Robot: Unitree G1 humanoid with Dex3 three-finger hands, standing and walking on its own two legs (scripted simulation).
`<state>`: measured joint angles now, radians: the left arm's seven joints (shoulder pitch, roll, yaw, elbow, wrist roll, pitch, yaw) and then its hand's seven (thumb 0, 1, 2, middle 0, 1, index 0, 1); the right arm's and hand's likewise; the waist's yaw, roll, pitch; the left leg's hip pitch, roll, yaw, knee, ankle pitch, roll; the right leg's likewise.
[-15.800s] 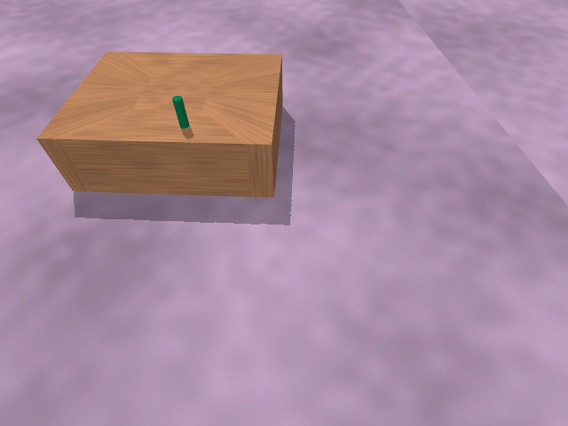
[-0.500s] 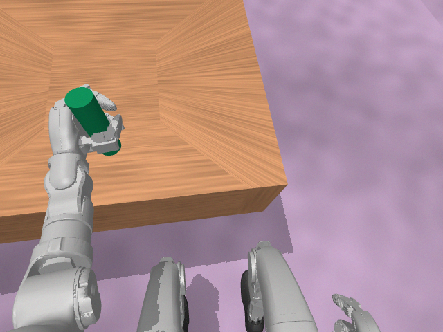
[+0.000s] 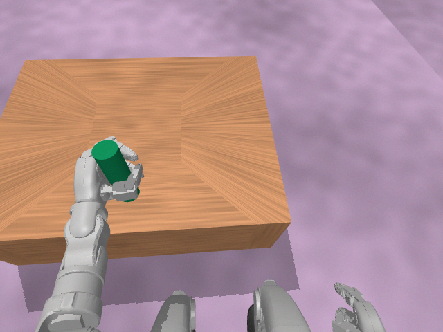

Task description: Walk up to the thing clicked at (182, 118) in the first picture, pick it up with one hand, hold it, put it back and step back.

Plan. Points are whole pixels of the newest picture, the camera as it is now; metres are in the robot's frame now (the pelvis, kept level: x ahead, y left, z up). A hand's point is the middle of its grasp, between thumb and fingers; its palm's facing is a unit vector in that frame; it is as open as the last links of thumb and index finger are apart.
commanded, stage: lift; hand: left
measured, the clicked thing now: (118, 173) +0.38 +0.19 +0.03
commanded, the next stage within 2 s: hold in 0.64 s
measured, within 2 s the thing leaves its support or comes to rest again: neither
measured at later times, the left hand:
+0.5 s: hand (124, 169) +0.37 +0.17 +0.07, palm faces +0.07 -1.00 -0.03, open 5.4 cm
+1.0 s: hand (123, 166) +0.36 +0.16 +0.09, palm faces +0.08 -1.00 -0.02, open 5.4 cm
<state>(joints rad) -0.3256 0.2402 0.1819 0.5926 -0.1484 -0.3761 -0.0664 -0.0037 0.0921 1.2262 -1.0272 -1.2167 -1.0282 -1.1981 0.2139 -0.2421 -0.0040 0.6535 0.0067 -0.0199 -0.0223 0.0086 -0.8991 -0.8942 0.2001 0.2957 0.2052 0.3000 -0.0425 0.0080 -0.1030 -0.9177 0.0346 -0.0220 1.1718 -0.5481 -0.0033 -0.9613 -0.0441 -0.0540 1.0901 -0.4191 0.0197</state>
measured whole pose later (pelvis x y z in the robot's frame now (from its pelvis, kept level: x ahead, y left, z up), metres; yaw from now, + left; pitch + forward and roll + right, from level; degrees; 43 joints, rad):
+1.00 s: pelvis +0.03 -0.01 +0.05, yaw +0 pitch +8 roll -1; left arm -0.15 0.20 0.15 0.46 -0.17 -0.36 -0.09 0.00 0.10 1.22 -1.02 -1.22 -1.02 -1.20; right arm 0.23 -0.22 -0.01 0.65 0.01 -0.01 -0.04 0.01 -0.90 -0.89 0.20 0.30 0.21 0.30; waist -0.02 0.01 -0.04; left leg -0.56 0.04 -0.01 0.90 -0.48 -0.01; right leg -0.62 -0.03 -0.05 0.85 -0.37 0.01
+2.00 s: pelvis +0.02 -0.01 +0.06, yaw +0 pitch +5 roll -1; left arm -0.16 0.20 0.15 0.47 -0.17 -0.36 -0.10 0.00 0.10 1.22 -1.02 -1.23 -1.02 -1.21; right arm 0.23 -0.22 -0.01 0.66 0.01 -0.03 -0.03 0.01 -0.90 -0.89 0.20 0.30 0.21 0.30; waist -0.02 0.01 -0.01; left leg -0.47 0.03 0.00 0.81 -0.43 -0.01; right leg -0.53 -0.04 -0.05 0.77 -0.33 0.01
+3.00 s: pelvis +0.02 -0.01 +0.06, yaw +0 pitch +5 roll -1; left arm -0.18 0.19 0.15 0.49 -0.16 -0.36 -0.08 0.00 0.10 1.22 -1.02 -1.24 -1.01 -1.21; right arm 0.24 -0.22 -0.01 0.67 0.01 -0.02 -0.03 0.01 -0.90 -0.90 0.20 0.30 0.21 0.30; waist -0.02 0.01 -0.02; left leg -0.47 0.03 0.00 0.81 -0.43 -0.01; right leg -0.53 -0.04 -0.05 0.76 -0.33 0.02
